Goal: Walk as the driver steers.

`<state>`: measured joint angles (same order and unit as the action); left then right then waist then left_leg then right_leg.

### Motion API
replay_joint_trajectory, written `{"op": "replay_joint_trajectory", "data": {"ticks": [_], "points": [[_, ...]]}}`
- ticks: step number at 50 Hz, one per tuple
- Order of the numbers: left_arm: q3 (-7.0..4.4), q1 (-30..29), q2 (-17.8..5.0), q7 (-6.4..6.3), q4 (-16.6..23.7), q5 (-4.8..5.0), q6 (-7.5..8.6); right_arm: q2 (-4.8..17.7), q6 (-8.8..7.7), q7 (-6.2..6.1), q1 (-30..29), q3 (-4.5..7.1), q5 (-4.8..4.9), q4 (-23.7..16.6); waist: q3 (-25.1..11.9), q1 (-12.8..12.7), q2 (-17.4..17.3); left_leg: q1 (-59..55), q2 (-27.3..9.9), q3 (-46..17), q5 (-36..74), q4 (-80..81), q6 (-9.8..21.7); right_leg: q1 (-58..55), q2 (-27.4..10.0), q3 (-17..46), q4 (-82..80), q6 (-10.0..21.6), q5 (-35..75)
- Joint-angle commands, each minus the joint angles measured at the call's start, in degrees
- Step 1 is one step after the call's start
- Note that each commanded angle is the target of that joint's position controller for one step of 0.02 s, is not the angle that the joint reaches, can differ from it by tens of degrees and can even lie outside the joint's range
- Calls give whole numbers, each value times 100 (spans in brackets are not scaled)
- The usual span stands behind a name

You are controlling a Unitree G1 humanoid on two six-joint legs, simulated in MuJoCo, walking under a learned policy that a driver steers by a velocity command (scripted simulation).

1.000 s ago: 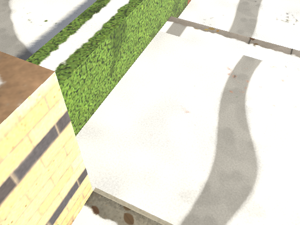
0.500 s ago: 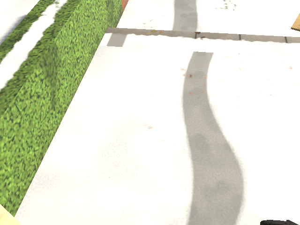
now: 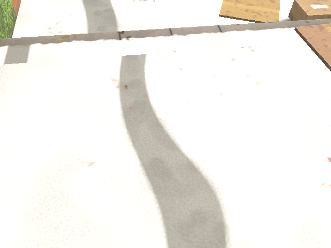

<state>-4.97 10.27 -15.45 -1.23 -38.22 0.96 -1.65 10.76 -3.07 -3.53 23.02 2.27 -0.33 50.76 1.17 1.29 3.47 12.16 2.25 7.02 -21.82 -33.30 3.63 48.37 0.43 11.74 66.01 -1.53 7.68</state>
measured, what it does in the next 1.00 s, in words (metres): goes down: right foot 0.16 m lower, then left foot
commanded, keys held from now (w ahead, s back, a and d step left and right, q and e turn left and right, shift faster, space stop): e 0.22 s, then q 0.78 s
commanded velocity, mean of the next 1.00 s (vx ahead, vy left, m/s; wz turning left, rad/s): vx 0.03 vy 0.00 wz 0.06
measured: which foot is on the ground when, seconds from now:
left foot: down 0.00-0.36, up 0.38-0.94, down 0.96-1.00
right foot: up 0.00-0.34, down 0.36-0.96, up 0.98-1.00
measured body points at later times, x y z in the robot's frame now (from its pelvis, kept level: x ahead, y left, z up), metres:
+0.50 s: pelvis +0.19 -0.11 -0.16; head +0.22 -0.12 +0.29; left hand +0.37 +0.08 -0.29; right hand +0.14 -0.35 -0.30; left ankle +0.10 +0.09 -0.64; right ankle +0.24 -0.20 -0.88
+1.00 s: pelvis +0.26 -0.04 -0.18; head +0.26 -0.02 +0.27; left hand +0.28 +0.25 -0.31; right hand +0.52 -0.25 -0.22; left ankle +0.27 +0.05 -0.89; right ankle +0.24 -0.20 -0.86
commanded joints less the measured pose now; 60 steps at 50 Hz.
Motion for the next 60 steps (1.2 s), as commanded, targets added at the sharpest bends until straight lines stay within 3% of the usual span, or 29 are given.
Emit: {"op": "replay_joint_trajectory", "data": {"ticks": [1, 7, 10, 12, 14, 15, 17, 18, 19, 20, 21, 22, 23, 24, 25, 27, 28, 30, 35, 39, 45, 47, 48, 49, 50, 51, 54, 57, 60], "points": [[-24, -492, -137, 120, 648, 26, 4, 750, 7, -81, 296, 213, 64, -330, -121, 33, -778, -1069, -1667, -1177, 3785, 461, 567, 740, -72, 286, -379, -3, 416], [47, -1554, -21, 305, 1084, 48, 59, 805, 143, -110, 696, 336, -37, -529, 177, 499, -779, -1907, -2053, -1482, 3517, -255, 650, 1988, -150, 232, -291, 4, -771], [106, -1719, -67, 580, 1011, 83, 52, 778, 210, -264, 203, 313, -52, -848, 404, 423, -292, -563, -1745, -553, 1892, -679, 326, 506, -212, -407, -2228, -96, 1420], [195, -1947, 243, 719, 954, 158, 77, 832, 227, -176, 157, 303, 99, -881, 475, 558, -368, 899, -1588, -228, 713, -526, 240, -1658, -71, -838, -3031, -70, 2076], [169, -1783, 190, 707, 774, 272, 106, 912, 225, -13, 212, 333, 220, -816, 585, 593, -422, 735, -1639, -414, 713, -975, 275, -2142, -45, -794, -3729, 88, 1580], [127, -1559, 113, 651, 528, 241, 164, 889, 207, 77, 310, 343, 237, -744, 476, 545, -333, 371, -1544, -449, 736, -1529, 233, -2341, -108, -796, -4288, 221, 1622], [-92, -159, -214, 539, -308, 19, 301, 912, 171, 192, 496, 364, 296, -526, -67, -27, -102, 458, -1173, -320, 1049, -3313, 24, -4110, 42, -1230, -5402, 513, 2511], [-267, 963, -728, 445, -768, -145, 299, 727, 136, 229, 657, 322, 267, -315, -665, -455, -27, 1536, -868, -361, -505, -4647, -255, -5971, -608, -936, -4908, 795, 4268], [-164, 1528, -1048, 402, -900, -460, 336, 107, 121, 332, 1358, 140, 309, -161, -2007, -517, 686, 3671, -305, -1086, -4502, -7718, -784, -8481, -2076, -28, -2388, 1520, 7878], [-50, 1471, -805, 450, -1054, -409, 221, 414, 45, 451, 1422, 50, 546, -345, -3114, -566, 682, 3720, -480, -2048, -4198, -8360, -1038, -8466, -2631, 565, -2217, 2131, 7642], [58, 978, -516, 457, -1066, -295, 112, 636, 95, 399, 942, 88, 505, -467, -3010, -475, 107, 3821, -622, -2026, -3755, -8096, -1173, -7717, -2478, 460, -2627, 2127, 5708], [168, 303, -347, 418, -877, -206, 84, 586, 157, 289, 566, 76, 431, -562, -2558, -276, -436, 3618, -735, -1972, -2884, -7571, -1102, -6513, -2309, 343, -3107, 1997, 3928], [268, -178, -255, 391, -893, -78, 95, 380, 291, 148, 375, 33, 365, -653, -2209, 113, -477, 3443, -827, -1602, -2287, -7553, -1113, -5380, -2428, 624, -3643, 2086, 2442], [282, -459, -346, 369, -913, -101, 103, 270, 486, 36, 342, 12, 291, -649, -1762, 300, -441, 3191, -776, -1351, -1662, -7738, -1067, -4267, -2601, 859, -4234, 2075, 975], [218, -466, -429, 307, -837, -221, 135, 491, 564, -81, 246, 121, 292, -659, -1265, 211, -508, 3056, -658, -1454, -456, -7223, -923, -3422, -2451, 791, -4574, 1858, -372], [258, -463, -240, 105, -792, -310, 212, 588, 588, -249, -218, 215, 100, -928, -717, 96, -81, 3351, -437, -1533, 101, -7311, -826, -3035, -2251, 624, -4667, 1513, -833], [275, -263, -195, 19, -870, -329, 216, 596, 584, -290, -273, 238, 92, -998, -387, 93, 39, 3411, -305, -1556, 542, -6772, -784, -2837, -1939, 113, -4757, 1416, -826], [342, 218, -58, -216, -968, -343, 198, 467, 560, -258, -699, 209, 36, -1322, -282, -91, 514, 3842, -144, -1532, 850, -6355, -923, -3172, -1837, -266, -4515, 1441, -277], [228, 574, -411, -454, -885, -233, 16, 156, 700, 2, -1488, 9, -70, -2042, -378, -215, 561, 4068, -331, -1252, 1211, -4342, -1000, -3929, -1822, -478, -4646, 1360, -1205], [92, 418, -739, -458, -621, -243, -34, 240, 749, 215, -1956, -24, 26, -2371, -194, -239, 449, 3416, -574, -998, 1337, -3307, -855, -3591, -2051, -569, -4758, 1362, -1776], [-115, 358, -1045, -294, -353, -73, -75, 536, 684, 391, -1872, 119, 211, -2282, -187, -244, 284, 977, -301, -185, 490, -1228, -276, -2730, -1993, -1174, -4460, 804, -3425], [-114, 532, -899, -251, -435, -57, -72, 660, 668, 390, -1636, 227, 217, -2094, -176, -176, -66, 357, -73, -14, 215, -393, -67, -2612, -1782, -1489, -3731, 485, -3268], [-45, 777, -585, -201, -497, -146, -77, 1059, 605, 378, -1305, 383, 212, -2006, -214, -131, -919, -342, -387, -798, 1346, 178, 158, -2098, -1331, -2021, -2177, 104, -3301], [84, 809, -139, -167, -190, -395, -28, 1776, 528, 327, -976, 503, 148, -2091, -357, -298, -2792, -1359, -1897, -3393, 4260, 105, 943, 72, -568, -2202, 732, -485, -5026], [0, -230, -515, -163, 190, -234, 149, 1916, 365, 473, -352, 561, -102, -2096, -1224, 570, -2140, -1579, -2511, -4712, 4395, 1159, 1910, 691, -50, -840, 1264, -451, -4965], [-51, -725, -642, -230, 345, -82, 170, 1908, 245, 525, -449, 552, -278, -2023, -901, 462, -1547, -1533, -2409, -4457, 4083, 1172, 1962, 1034, -42, -558, 1597, -359, -4560], [-113, -401, -703, -399, 97, -323, -60, 1395, 444, 280, -1498, 372, 91, -2139, -726, -184, -1046, -597, -1717, -3229, 3673, 905, 1018, 593, -240, -451, 1385, -293, -3022], [-35, -282, -366, -292, 83, -276, -123, 1372, 488, 144, -1576, 295, 46, -2093, -995, -344, -606, -76, -1294, -2845, 3737, 880, 699, -163, -74, -523, 1349, -291, -2062], [31, -560, -160, -249, 280, -248, -102, 1328, 524, 21, -1316, 243, 131, -1959, -972, -233, -659, -156, -1110, -2825, 3317, 823, 625, -127, -1, -518, 885, -398, -1601]]}}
